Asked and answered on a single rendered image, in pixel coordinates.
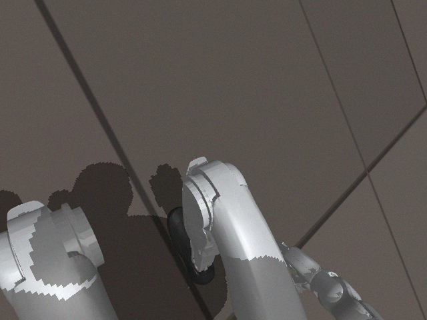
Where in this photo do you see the right robot foot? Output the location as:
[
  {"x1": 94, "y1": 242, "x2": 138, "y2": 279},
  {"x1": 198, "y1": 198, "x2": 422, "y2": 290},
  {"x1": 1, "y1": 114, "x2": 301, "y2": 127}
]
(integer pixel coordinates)
[{"x1": 167, "y1": 207, "x2": 215, "y2": 285}]

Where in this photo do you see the right robot hand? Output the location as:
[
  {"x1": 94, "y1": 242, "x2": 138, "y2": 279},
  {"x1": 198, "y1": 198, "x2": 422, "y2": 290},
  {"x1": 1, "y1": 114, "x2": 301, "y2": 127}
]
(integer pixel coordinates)
[{"x1": 275, "y1": 239, "x2": 324, "y2": 293}]

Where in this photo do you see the right robot arm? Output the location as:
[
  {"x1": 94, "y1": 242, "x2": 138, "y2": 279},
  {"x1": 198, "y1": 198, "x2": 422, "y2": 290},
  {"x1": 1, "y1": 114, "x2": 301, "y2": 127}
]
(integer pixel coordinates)
[{"x1": 310, "y1": 270, "x2": 384, "y2": 320}]

